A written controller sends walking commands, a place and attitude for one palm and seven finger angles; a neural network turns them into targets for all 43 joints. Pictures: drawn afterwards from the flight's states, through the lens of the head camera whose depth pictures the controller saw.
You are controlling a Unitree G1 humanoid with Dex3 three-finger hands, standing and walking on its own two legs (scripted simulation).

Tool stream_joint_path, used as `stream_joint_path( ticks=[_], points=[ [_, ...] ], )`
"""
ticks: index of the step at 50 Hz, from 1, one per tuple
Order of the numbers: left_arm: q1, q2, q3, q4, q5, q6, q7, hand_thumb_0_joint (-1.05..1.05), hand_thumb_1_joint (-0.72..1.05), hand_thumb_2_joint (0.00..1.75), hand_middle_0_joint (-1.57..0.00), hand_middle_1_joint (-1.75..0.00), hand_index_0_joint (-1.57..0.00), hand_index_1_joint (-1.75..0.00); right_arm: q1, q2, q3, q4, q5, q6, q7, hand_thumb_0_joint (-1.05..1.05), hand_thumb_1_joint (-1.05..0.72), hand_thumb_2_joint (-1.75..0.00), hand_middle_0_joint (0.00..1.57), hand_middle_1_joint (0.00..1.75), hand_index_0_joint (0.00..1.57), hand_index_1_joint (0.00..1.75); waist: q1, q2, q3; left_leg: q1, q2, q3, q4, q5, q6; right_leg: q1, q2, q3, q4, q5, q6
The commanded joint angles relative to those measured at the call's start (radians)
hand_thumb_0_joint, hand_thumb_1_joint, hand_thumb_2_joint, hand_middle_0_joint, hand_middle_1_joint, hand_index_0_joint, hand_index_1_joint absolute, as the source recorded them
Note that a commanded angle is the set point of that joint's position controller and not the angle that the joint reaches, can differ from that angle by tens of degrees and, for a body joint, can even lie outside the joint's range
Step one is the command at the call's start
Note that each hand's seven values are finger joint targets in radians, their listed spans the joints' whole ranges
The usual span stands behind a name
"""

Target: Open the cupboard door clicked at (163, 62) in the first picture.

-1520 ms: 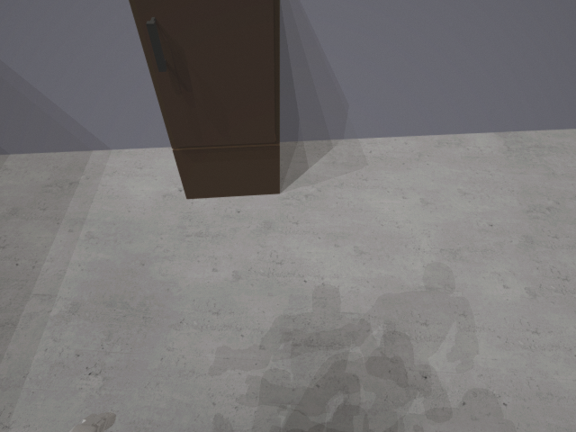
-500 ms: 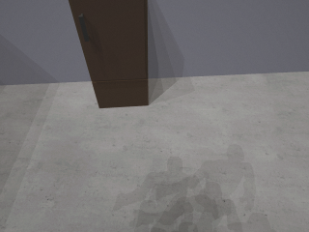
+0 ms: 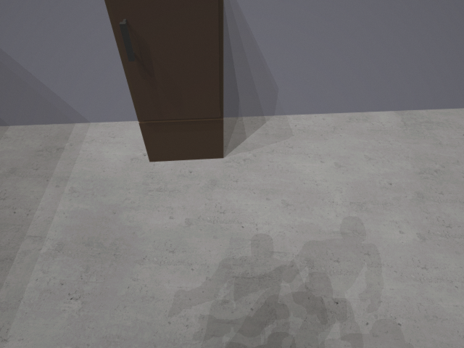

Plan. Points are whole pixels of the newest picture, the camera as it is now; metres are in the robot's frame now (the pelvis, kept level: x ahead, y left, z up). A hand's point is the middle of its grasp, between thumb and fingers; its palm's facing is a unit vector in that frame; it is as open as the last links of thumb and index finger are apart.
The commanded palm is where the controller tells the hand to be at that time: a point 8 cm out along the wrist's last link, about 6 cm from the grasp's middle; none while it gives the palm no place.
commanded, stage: look at it before walking up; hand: left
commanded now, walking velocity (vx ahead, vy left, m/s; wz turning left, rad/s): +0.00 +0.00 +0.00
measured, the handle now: (128, 40) +1.20 +0.51 -0.02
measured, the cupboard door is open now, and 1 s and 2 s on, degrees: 0 0 0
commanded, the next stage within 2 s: walk to a spot facing it in 0.12 s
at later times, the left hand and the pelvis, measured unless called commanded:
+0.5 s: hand out of the picture +0.03 +0.23 -0.18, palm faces +0.12 -0.97 -0.22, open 7.4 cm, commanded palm none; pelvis +0.03 +0.02 -0.01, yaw +7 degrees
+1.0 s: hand (109, 301) +0.24 +0.29 -0.17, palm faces +0.26 -0.95 -0.14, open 7.4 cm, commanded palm none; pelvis +0.20 +0.10 -0.01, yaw +16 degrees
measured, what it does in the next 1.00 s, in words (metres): walks ahead, turning left: left foot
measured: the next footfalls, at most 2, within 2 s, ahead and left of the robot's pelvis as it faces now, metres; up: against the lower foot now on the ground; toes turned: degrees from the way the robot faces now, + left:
left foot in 0.58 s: +0.11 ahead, +0.16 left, +0.00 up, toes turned +18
right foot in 1.12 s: +0.45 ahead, +0.03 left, +0.00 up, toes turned +11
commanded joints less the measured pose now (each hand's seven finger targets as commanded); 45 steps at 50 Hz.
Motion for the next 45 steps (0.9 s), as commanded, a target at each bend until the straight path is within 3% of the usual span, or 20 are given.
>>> stream_joint_path(
  ticks=[1,11,13,15,17,18,19,20,22,24,26,27,28,29,30,31,34,35,40,45],
  points=[
    [-0.042,0.206,0.038,-0.061,-0.005,-0.025,0.017,0.0,0.9,0.9,-0.2,-0.3,-0.2,-0.3,-0.046,-0.211,-0.04,-0.068,-0.001,-0.028,-0.014,0.0,-0.9,-0.9,0.2,0.3,0.2,0.3,-0.004,0.008,-0.067,0.013,0.116,-0.097,-0.06,0.155,0.037,0.002,-0.116,0.096,-0.057,0.135,-0.031],
    [-0.041,0.208,0.038,-0.059,-0.005,-0.027,0.017,0.0,0.9,0.9,-0.2,-0.3,-0.2,-0.3,-0.049,-0.212,-0.039,-0.066,-0.001,-0.028,-0.013,0.0,-0.9,-0.9,0.2,0.3,0.2,0.3,-0.004,0.007,-0.077,0.026,0.117,-0.097,-0.065,0.165,0.035,0.012,-0.118,0.093,-0.063,0.145,-0.03],
    [0.024,0.098,0.017,-0.032,-0.006,-0.009,0.022,0.0,0.9,0.9,-0.2,-0.3,-0.2,-0.3,0.004,-0.099,-0.012,-0.043,-0.007,-0.01,-0.007,0.0,-0.9,-0.9,0.2,0.3,0.2,0.3,-0.003,0.007,-0.084,0.002,0.102,-0.085,-0.035,0.089,0.022,0.021,-0.118,0.071,-0.049,0.031,-0.009],
    [0.067,0.098,0.024,-0.034,0.002,0.008,0.018,0.0,0.9,0.9,-0.2,-0.3,-0.2,-0.3,0.034,-0.084,-0.014,-0.05,-0.014,0.007,-0.002,0.0,-0.9,-0.9,0.2,0.3,0.2,0.3,0.01,-0.011,-0.018,-0.113,0.078,-0.09,-0.002,-0.128,0.03,-0.008,-0.12,0.084,-0.056,-0.229,-0.012],
    [0.11,0.133,0.045,-0.047,0.007,0.013,0.013,0.0,0.9,0.9,-0.2,-0.3,-0.2,-0.3,0.042,-0.072,-0.019,-0.078,-0.018,0.016,0.002,0.0,-0.9,-0.9,0.2,0.3,0.2,0.3,0.029,-0.109,0.05,-0.287,0.022,-0.051,0.118,-0.269,0.026,0.013,-0.188,0.168,-0.123,-0.419,-0.053],
    [0.148,0.159,0.059,-0.055,0.009,0.011,0.015,0.0,0.9,0.9,-0.2,-0.3,-0.2,-0.3,0.043,-0.061,-0.022,-0.098,-0.018,0.019,0.002,0.0,-0.9,-0.9,0.2,0.3,0.2,0.3,0.044,-0.199,0.057,-0.352,0.003,0.007,0.253,-0.268,0.019,0.032,-0.274,0.252,-0.192,-0.499,-0.094],
    [0.192,0.166,0.068,-0.061,0.01,0.005,0.018,0.0,0.9,0.9,-0.2,-0.3,-0.2,-0.3,0.022,-0.065,-0.032,-0.127,-0.017,0.017,0.004,0.0,-0.9,-0.9,0.2,0.3,0.2,0.3,0.061,-0.223,0.065,-0.408,0.018,0.022,0.395,-0.3,0.018,0.049,-0.352,0.323,-0.234,-0.498,-0.146],
    [0.202,0.161,0.073,-0.065,0.011,-0.01,0.021,0.0,0.9,0.9,-0.2,-0.3,-0.2,-0.3,0.004,-0.067,-0.04,-0.143,-0.014,0.009,0.01,0.0,-0.9,-0.9,0.2,0.3,0.2,0.3,0.058,-0.176,0.072,-0.45,0.055,0.01,0.489,-0.3,0.02,0.061,-0.398,0.336,-0.236,-0.418,-0.184],
    [0.168,0.145,0.077,-0.086,0.016,-0.03,0.02,0.0,0.9,0.9,-0.2,-0.3,-0.2,-0.3,0.015,-0.036,-0.047,-0.161,-0.01,0.001,0.025,0.0,-0.9,-0.9,0.2,0.3,0.2,0.3,0.028,-0.104,0.069,-0.442,0.086,0.02,0.516,-0.275,0.014,0.066,-0.386,0.195,-0.188,-0.232,-0.18],
    [0.147,0.135,0.083,-0.099,0.019,-0.037,0.018,0.0,0.9,0.9,-0.2,-0.3,-0.2,-0.3,0.052,-0.002,-0.049,-0.17,-0.005,-0.001,0.036,0.0,-0.9,-0.9,0.2,0.3,0.2,0.3,0.004,-0.127,0.062,-0.352,0.097,0.062,0.411,-0.252,0.01,0.014,-0.369,0.076,-0.145,-0.166,-0.144],
    [0.135,0.123,0.088,-0.098,0.014,-0.034,0.016,0.0,0.9,0.9,-0.2,-0.3,-0.2,-0.3,0.154,0.025,-0.05,-0.148,-0.008,-0.005,0.038,0.0,-0.9,-0.9,0.2,0.3,0.2,0.3,-0.041,-0.108,0.047,-0.162,0.06,0.136,0.274,-0.138,0.011,-0.097,-0.321,-0.04,-0.067,-0.166,-0.092],
    [0.144,0.11,0.088,-0.096,0.009,-0.029,0.014,0.0,0.9,0.9,-0.2,-0.3,-0.2,-0.3,0.236,0.017,-0.057,-0.123,-0.012,-0.008,0.035,0.0,-0.9,-0.9,0.2,0.3,0.2,0.3,-0.068,-0.048,0.022,-0.01,0.026,0.172,0.2,-0.089,0.013,-0.176,-0.279,-0.107,0.031,-0.189,-0.06],
    [0.151,0.063,0.079,-0.104,0.004,-0.024,0.007,0.0,0.9,0.9,-0.2,-0.3,-0.2,-0.3,0.364,-0.036,-0.074,-0.089,-0.016,-0.015,0.027,0.0,-0.9,-0.9,0.2,0.3,0.2,0.3,-0.118,0.116,-0.019,0.123,0.073,0.049,0.094,-0.194,0.04,-0.265,-0.204,-0.176,0.29,-0.178,-0.021],
    [0.131,-0.024,0.064,-0.152,-0.004,-0.02,-0.005,0.0,0.9,0.9,-0.2,-0.3,-0.2,-0.3,0.473,-0.154,-0.108,-0.074,-0.028,-0.025,0.017,0.0,-0.9,-0.9,0.2,0.3,0.2,0.3,-0.148,0.428,-0.012,0.18,0.344,-0.434,-0.121,-0.381,0.142,-0.516,-0.055,-0.222,0.655,-0.412,0.05],
    [0.036,-0.019,0.06,-0.2,0.005,-0.023,0.0,0.0,0.9,0.9,-0.2,-0.3,-0.2,-0.3,0.5,-0.155,-0.104,-0.066,-0.02,-0.026,0.004,0.0,-0.9,-0.9,0.2,0.3,0.2,0.3,-0.152,0.293,0.021,0.11,0.421,-0.614,-0.219,-0.438,0.218,-0.603,-0.057,-0.073,0.819,-0.422,0.021],
    [0.006,-0.03,0.068,-0.193,0.009,-0.028,-0.001,0.0,0.9,0.9,-0.2,-0.3,-0.2,-0.3,0.436,-0.115,-0.097,-0.072,-0.015,-0.028,-0.006,0.0,-0.9,-0.9,0.2,0.3,0.2,0.3,-0.119,0.135,0.055,0.045,0.401,-0.585,-0.215,-0.475,0.227,-0.627,-0.098,-0.018,0.891,-0.31,0.006],
    [0.106,-0.05,0.068,-0.12,0.019,-0.033,-0.017,0.0,0.9,0.9,-0.2,-0.3,-0.2,-0.3,0.304,0.0,-0.069,-0.092,-0.011,-0.062,-0.017,0.0,-0.9,-0.9,0.2,0.3,0.2,0.3,-0.034,0.086,0.044,-0.048,0.28,-0.327,-0.2,-0.222,0.181,-0.528,-0.151,-0.008,0.825,-0.11,0.024],
    [0.13,-0.066,0.065,-0.103,0.019,-0.029,-0.016,0.0,0.9,0.9,-0.2,-0.3,-0.2,-0.3,0.31,0.016,-0.066,-0.081,-0.01,-0.072,-0.02,0.0,-0.9,-0.9,0.2,0.3,0.2,0.3,-0.028,0.097,0.027,-0.029,0.252,-0.262,-0.19,-0.101,0.177,-0.506,-0.146,-0.02,0.796,-0.08,0.035],
    [0.093,-0.094,0.062,-0.105,0.016,-0.023,-0.01,0.0,0.9,0.9,-0.2,-0.3,-0.2,-0.3,0.378,0.052,-0.07,-0.032,-0.001,-0.085,-0.027,0.0,-0.9,-0.9,0.2,0.3,0.2,0.3,-0.031,0.066,0.018,0.104,0.228,-0.17,-0.181,0.175,0.198,-0.564,-0.139,-0.046,0.686,-0.009,0.061],
    [-0.044,-0.11,0.064,-0.142,0.009,-0.028,-0.011,0.0,0.9,0.9,-0.2,-0.3,-0.2,-0.3,0.429,0.085,-0.07,0.004,-0.005,-0.084,-0.032,0.0,-0.9,-0.9,0.2,0.3,0.2,0.3,-0.06,0.088,0.102,0.139,0.224,-0.122,-0.186,0.264,0.191,-0.589,-0.138,-0.074,0.506,0.032,0.06]
  ],
)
